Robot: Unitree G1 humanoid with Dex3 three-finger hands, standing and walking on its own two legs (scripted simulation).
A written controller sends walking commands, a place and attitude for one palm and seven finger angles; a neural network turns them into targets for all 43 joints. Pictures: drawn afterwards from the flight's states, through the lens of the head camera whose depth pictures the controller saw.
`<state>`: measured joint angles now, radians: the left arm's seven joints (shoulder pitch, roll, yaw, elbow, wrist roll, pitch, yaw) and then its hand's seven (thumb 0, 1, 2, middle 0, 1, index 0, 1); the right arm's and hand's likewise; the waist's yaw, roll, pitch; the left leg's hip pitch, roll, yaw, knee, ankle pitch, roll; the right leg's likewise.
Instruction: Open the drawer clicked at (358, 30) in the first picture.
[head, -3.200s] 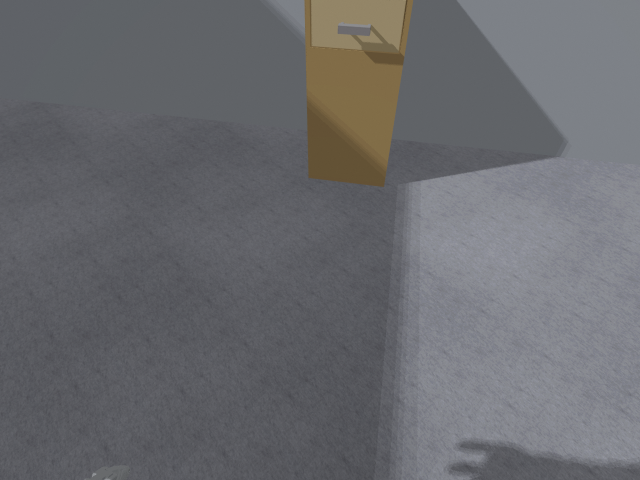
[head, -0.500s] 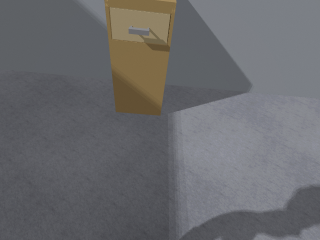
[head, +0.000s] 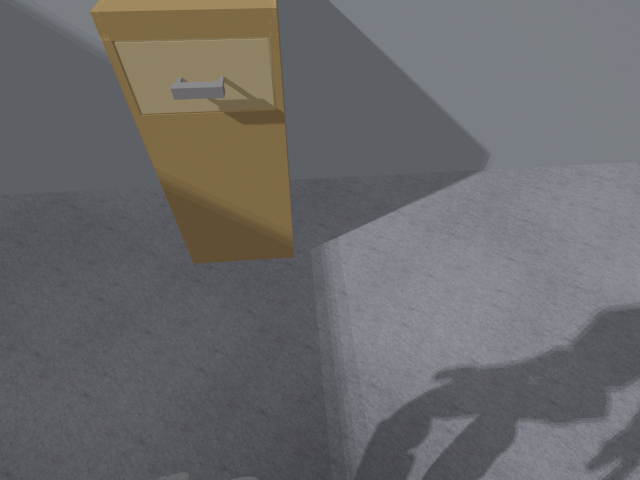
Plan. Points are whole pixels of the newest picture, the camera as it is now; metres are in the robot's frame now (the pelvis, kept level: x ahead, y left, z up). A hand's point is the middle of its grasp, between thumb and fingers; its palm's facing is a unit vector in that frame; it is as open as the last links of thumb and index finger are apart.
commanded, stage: take the last steps up to it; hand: left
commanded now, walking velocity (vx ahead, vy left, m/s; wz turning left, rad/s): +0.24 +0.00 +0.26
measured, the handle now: (199, 85) +0.95 +0.30 -0.01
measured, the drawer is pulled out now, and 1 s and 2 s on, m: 0.00 0.00 0.00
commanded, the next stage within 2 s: come to a stop and stand still in 0.94 s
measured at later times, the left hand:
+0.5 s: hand (170, 446) +0.20 +0.23 -0.16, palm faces +0.09 -0.98 -0.17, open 7.4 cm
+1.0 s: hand (218, 372) +0.31 +0.18 -0.16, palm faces +0.18 -0.97 -0.15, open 7.3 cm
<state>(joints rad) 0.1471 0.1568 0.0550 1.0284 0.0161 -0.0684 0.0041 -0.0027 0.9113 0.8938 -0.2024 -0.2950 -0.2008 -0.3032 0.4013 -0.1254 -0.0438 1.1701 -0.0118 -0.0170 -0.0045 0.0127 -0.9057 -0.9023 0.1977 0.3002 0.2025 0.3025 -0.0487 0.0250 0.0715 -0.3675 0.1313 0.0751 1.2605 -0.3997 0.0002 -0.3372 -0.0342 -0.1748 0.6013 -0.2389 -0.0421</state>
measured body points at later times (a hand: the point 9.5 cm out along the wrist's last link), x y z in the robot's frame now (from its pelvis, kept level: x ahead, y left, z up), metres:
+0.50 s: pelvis +0.19 +0.05 +0.02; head +0.20 +0.06 +0.47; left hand +0.19 +0.28 -0.14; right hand +0.20 -0.17 -0.13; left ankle +0.19 +0.14 -0.72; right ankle +0.20 -0.09 -0.66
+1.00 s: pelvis +0.36 +0.03 +0.02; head +0.37 +0.03 +0.47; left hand +0.30 +0.23 -0.14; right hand +0.45 -0.21 -0.13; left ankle +0.42 +0.16 -0.70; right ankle +0.32 -0.10 -0.72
